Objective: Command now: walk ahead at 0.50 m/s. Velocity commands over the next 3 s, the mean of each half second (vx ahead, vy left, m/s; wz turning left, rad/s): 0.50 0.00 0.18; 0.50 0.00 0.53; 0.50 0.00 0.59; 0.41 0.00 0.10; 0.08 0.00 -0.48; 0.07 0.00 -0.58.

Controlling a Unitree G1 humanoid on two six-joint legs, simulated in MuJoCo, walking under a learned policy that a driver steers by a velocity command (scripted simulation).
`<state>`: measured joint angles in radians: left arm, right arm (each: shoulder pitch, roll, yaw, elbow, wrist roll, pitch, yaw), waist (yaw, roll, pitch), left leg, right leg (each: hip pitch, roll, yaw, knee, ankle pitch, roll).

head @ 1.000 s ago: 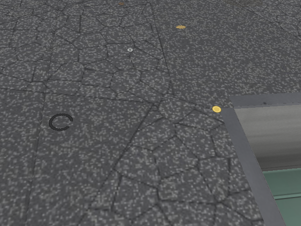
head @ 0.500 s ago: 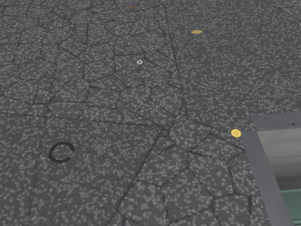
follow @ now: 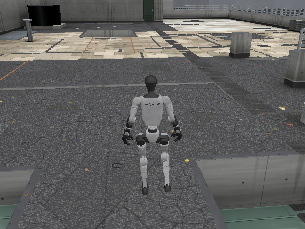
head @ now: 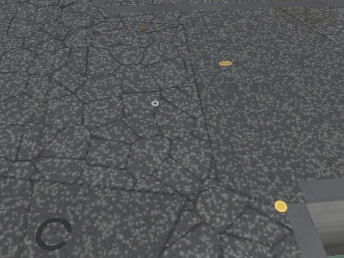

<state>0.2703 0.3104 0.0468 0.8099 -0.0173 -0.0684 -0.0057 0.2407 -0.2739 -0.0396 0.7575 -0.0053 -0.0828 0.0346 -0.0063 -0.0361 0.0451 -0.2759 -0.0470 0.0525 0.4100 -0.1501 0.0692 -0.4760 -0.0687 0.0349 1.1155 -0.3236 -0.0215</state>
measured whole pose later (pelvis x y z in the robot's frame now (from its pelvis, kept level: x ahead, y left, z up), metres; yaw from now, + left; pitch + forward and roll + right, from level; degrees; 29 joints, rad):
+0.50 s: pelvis +0.28 -0.06 +0.00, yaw +7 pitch +1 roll +0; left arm 0.15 0.26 0.05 0.77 0.00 -0.09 -0.02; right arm 0.34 -0.31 -0.06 0.85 0.03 -0.05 -0.01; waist -0.02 0.04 0.04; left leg -0.40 0.03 -0.06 1.13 -0.39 0.03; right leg -0.32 0.00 -0.08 0.47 -0.17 -0.03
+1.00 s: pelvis +0.52 +0.06 -0.02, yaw +24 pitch +1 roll -1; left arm 0.21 0.30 0.07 0.82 -0.02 -0.09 0.00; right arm 0.19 -0.30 -0.08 0.68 0.02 -0.05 0.04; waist 0.01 0.00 0.08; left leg -0.42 -0.06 0.02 0.59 -0.19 0.10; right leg -0.33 -0.05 0.00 1.19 -0.44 0.01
